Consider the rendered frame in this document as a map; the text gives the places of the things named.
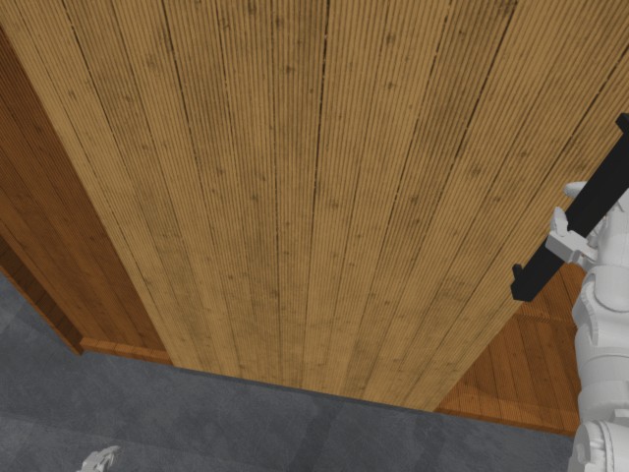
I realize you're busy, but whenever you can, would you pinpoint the right robot upper arm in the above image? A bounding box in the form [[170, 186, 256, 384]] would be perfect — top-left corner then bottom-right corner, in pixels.
[[567, 420, 629, 472]]

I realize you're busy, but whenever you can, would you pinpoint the handle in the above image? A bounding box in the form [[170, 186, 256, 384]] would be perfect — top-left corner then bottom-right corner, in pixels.
[[510, 113, 629, 302]]

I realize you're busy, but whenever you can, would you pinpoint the robot right hand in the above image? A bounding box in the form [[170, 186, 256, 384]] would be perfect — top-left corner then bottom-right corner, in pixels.
[[545, 181, 629, 272]]

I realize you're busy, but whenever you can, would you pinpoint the robot left hand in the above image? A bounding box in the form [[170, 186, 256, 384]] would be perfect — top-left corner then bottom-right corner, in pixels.
[[76, 445, 121, 472]]

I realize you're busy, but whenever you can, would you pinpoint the right robot forearm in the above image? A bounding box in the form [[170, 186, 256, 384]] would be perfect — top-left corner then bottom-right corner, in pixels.
[[572, 265, 629, 428]]

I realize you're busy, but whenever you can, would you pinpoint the wardrobe door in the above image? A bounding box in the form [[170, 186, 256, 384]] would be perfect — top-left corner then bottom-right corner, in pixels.
[[0, 22, 167, 351], [0, 0, 629, 412]]

